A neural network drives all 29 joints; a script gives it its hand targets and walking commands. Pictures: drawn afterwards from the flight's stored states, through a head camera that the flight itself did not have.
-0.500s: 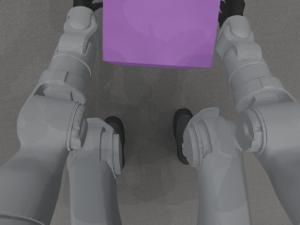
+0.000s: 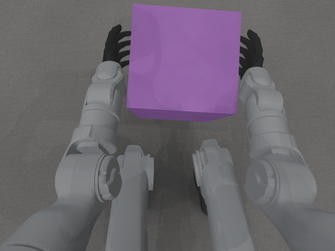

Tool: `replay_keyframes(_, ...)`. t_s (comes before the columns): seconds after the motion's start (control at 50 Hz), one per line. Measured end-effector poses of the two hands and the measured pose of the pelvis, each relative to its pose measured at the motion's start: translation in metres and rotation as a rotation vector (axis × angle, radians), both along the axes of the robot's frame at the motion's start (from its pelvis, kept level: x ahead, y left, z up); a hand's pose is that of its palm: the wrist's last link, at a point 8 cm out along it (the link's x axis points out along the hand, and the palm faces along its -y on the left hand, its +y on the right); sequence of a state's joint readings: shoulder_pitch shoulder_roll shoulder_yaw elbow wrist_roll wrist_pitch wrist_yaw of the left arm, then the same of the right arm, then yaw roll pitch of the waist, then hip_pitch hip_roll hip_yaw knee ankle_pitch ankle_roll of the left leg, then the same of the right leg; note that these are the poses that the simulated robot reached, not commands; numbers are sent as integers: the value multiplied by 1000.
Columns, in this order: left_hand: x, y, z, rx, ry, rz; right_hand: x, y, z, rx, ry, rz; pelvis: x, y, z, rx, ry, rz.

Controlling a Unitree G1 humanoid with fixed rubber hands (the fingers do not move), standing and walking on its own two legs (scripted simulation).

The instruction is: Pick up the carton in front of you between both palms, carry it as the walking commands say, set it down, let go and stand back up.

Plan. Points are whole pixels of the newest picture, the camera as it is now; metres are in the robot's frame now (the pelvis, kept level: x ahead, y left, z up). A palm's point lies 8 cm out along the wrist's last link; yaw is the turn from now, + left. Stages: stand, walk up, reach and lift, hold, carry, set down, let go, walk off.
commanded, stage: reach and lift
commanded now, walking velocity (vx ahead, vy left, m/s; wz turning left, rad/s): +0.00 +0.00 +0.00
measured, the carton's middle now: (178, 77) +0.49 -0.03 -0.14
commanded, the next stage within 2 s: none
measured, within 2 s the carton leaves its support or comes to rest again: neither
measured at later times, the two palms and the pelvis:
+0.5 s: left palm (81, 44) +0.47 +0.13 +0.08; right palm (292, 46) +0.46 -0.17 +0.08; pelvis +0.03 +0.00 +0.13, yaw +0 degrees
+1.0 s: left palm out of the picture +0.43 +0.14 +0.24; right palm out of the picture +0.42 -0.16 +0.24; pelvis +0.08 +0.00 +0.27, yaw +0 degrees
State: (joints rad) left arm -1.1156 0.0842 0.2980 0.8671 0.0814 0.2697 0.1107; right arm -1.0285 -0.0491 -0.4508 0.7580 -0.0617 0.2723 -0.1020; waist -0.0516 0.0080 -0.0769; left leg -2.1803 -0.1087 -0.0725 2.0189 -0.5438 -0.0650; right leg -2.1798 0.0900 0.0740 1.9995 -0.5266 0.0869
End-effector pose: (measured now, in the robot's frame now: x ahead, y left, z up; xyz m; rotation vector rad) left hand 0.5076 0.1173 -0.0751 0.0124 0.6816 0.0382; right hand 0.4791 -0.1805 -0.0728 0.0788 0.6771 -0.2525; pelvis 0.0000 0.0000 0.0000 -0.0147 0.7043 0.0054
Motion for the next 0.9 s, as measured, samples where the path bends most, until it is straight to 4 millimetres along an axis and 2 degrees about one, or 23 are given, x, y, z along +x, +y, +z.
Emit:
replay_keyframes(0.14, -10, 2, 51, 8, 10, 4, -8, 1, 51, -15, 13, 21, 0, 0, 41, 4, 25, 2)
replay_keyframes(0.32, -19, 3, 99, 4, -3, 20, -14, 2, 98, -14, -1, 32, 9, 0, 82, 11, 23, -5)
replay_keyframes(0.52, -36, 10, 158, -6, -3, 46, -25, 8, 157, -3, -3, 39, 28, -1, 132, 13, -35, -7)
replay_keyframes(0.9, -68, 16, 284, -8, 5, 74, -50, 14, 283, 1, 6, 61, 72, -3, 246, 13, -244, -9)
